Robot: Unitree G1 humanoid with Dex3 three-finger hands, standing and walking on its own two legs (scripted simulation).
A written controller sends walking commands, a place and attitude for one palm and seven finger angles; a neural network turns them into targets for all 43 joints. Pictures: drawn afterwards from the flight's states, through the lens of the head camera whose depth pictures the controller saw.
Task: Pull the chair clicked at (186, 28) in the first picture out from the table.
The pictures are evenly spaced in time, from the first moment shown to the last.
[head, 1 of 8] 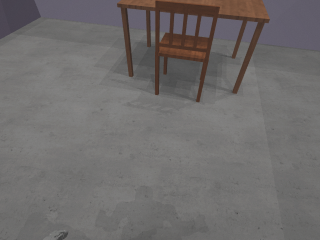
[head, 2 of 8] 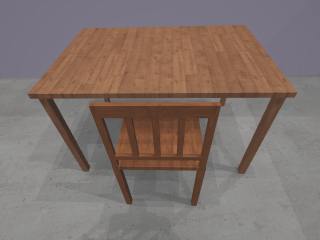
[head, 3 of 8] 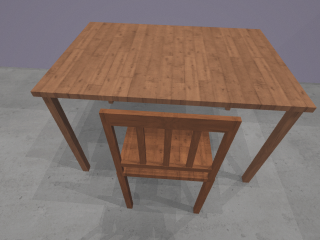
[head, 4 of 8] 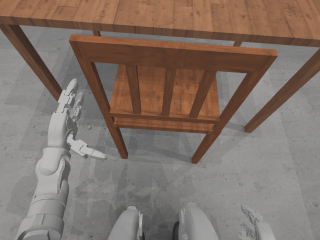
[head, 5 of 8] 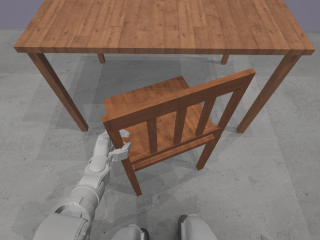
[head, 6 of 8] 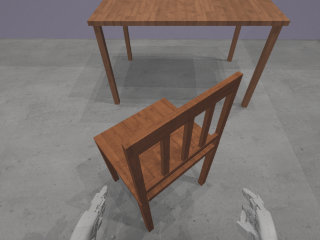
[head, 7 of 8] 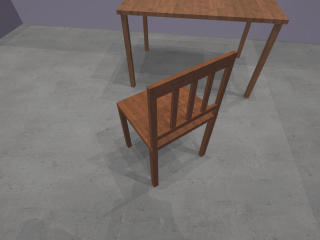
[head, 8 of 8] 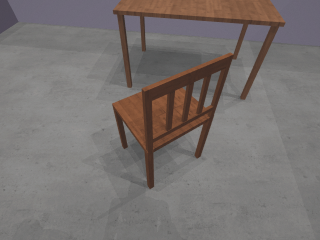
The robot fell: no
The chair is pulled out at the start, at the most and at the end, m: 0.00 0.67 0.67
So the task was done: yes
